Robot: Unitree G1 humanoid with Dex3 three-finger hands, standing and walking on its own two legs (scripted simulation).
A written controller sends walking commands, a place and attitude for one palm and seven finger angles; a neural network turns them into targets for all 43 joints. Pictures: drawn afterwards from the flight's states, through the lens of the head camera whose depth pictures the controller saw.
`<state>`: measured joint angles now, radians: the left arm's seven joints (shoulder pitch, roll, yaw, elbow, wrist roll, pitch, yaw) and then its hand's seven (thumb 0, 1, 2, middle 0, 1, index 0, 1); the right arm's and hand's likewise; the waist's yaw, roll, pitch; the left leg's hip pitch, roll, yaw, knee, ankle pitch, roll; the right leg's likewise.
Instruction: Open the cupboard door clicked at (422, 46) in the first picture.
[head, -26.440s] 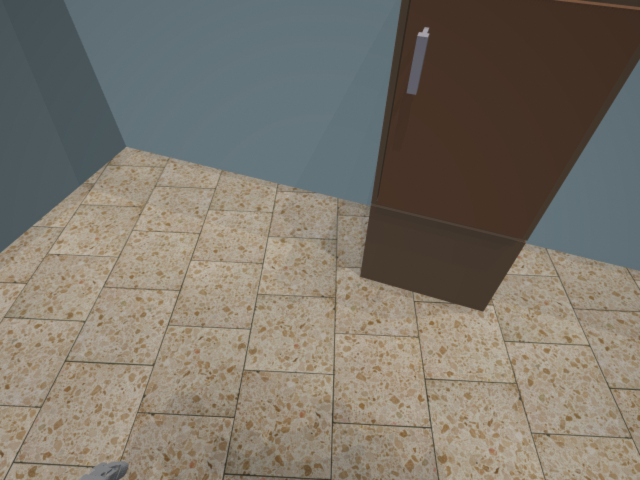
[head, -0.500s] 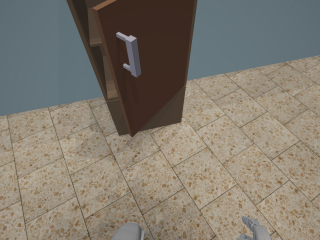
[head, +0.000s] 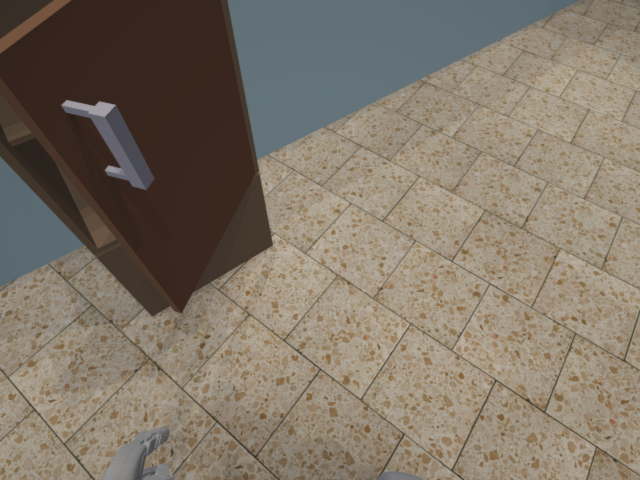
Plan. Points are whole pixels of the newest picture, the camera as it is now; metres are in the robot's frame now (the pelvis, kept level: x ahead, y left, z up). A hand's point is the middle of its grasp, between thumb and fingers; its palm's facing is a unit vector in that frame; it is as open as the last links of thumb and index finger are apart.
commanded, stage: walk to a spot facing it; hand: left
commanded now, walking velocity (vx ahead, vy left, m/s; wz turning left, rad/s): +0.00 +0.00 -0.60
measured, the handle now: (110, 146) +0.47 +0.29 +0.12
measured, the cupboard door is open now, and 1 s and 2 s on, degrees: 37 37 37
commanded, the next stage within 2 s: none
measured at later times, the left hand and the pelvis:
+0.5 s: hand (205, 427) +0.19 +0.18 -0.16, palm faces -0.27 -0.95 -0.18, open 7.4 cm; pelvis +0.04 +0.02 +0.01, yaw -18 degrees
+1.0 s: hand (249, 411) +0.22 +0.12 -0.16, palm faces -0.49 -0.85 -0.19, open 7.4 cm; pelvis +0.09 -0.03 +0.01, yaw -34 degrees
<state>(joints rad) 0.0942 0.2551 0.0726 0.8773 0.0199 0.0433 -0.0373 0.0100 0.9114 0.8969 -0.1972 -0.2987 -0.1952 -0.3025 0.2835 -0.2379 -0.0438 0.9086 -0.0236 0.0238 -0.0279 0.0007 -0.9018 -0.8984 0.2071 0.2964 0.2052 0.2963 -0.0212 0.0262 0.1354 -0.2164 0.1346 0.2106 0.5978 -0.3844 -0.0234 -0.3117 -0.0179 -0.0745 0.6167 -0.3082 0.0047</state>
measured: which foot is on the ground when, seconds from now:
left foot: down 0.00-0.00, up 0.02-0.32, down 0.34-0.66, up 0.68-1.00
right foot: up 0.00-0.00, down 0.02-0.32, up 0.34-0.64, down 0.66-1.00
